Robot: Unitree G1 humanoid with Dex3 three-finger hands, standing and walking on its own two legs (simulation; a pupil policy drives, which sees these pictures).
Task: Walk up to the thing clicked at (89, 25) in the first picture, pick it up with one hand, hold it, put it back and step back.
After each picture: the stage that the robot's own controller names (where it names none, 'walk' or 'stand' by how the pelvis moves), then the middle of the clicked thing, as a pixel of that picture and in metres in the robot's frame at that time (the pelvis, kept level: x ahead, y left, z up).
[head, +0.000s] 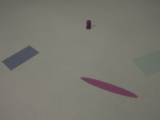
stand; (88, 24) +1.92 -0.15 -0.72
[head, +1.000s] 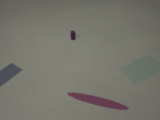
walk; (73, 35) +1.80 +0.19 -0.72
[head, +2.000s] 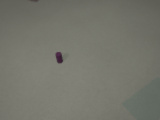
walk; (59, 57) +1.20 +0.29 -0.72
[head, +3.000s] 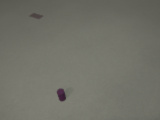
walk; (61, 95) +0.79 +0.24 -0.72
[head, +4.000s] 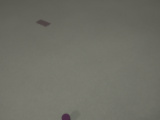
walk; out of the picture +0.56 +0.16 -0.71
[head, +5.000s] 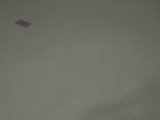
stand; out of the picture +0.45 +0.19 -0.71
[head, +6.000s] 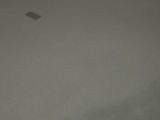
stand; out of the picture +0.43 +0.15 -0.72
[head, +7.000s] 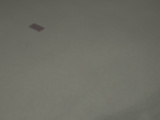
stand; out of the picture +0.38 +0.17 -0.72
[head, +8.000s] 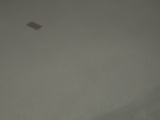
stand; out of the picture +0.39 +0.17 -0.72
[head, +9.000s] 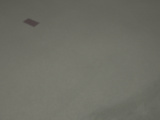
stand; out of the picture +0.40 +0.18 -0.72
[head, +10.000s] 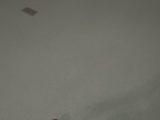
stand; out of the picture +0.43 +0.19 -0.71
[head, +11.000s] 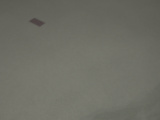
stand; out of the picture +0.39 +0.15 -0.71
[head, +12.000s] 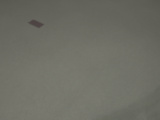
stand; out of the picture +0.42 +0.16 -0.72
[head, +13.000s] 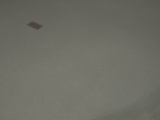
stand; out of the picture +0.42 +0.18 -0.72
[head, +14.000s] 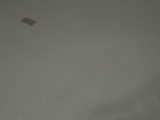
stand; out of the picture +0.40 +0.17 -0.72
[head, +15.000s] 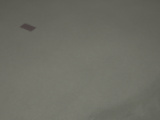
stand; out of the picture +0.40 +0.19 -0.72
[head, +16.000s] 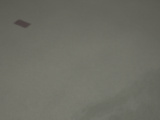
stand; out of the picture +0.36 +0.17 -0.71
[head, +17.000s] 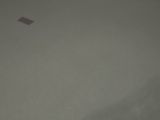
stand; out of the picture +0.43 +0.19 -0.72
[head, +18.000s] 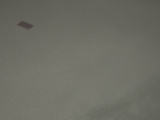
stand; out of the picture +0.39 +0.18 -0.72
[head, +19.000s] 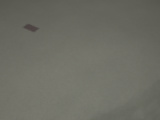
stand; out of the picture +0.39 +0.17 -0.72
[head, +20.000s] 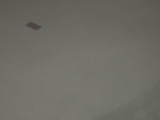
stand; out of the picture +0.39 +0.16 -0.73
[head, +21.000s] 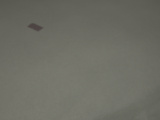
stand; out of the picture +0.39 +0.16 -0.73
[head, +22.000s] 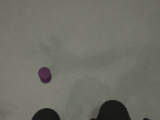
go down; (45, 75) +0.49 +0.13 -0.46
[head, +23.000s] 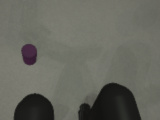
go down; (29, 55) +0.53 +0.14 -0.34
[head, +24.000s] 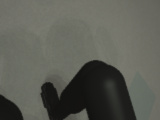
close in; out of the picture +0.53 +0.20 -0.26
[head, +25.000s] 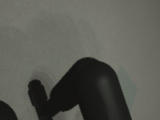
close; out of the picture +0.52 +0.21 -0.26
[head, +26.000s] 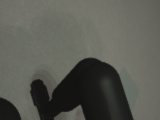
lift; out of the picture +0.50 +0.20 -0.26
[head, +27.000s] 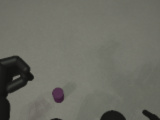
lift; (58, 95) +0.45 +0.10 -0.49
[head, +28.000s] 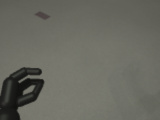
go down; out of the picture +0.40 +0.12 -0.68
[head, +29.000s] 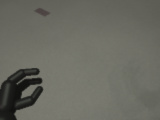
crouch; out of the picture +0.39 +0.13 -0.67
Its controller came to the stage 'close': yes
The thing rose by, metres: 0.01
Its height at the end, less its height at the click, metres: +0.00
